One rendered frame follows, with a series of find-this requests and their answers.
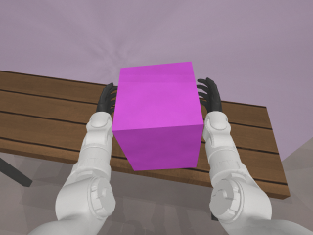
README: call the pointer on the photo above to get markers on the robot left hand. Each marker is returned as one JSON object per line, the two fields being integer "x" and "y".
{"x": 105, "y": 103}

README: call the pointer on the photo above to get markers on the robot left forearm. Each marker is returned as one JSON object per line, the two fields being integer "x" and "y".
{"x": 96, "y": 150}

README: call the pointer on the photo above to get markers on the robot right upper arm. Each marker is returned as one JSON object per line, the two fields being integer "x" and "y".
{"x": 243, "y": 209}

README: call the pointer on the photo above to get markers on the robot right hand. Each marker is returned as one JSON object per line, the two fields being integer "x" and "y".
{"x": 213, "y": 100}

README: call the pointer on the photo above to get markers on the robot right forearm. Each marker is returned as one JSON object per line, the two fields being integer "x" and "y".
{"x": 222, "y": 154}

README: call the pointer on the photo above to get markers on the carton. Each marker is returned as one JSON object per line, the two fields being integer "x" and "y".
{"x": 157, "y": 118}

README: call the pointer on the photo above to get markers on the robot left upper arm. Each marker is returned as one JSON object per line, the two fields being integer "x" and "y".
{"x": 82, "y": 208}

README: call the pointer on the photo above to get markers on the table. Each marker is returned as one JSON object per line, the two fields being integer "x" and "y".
{"x": 45, "y": 117}

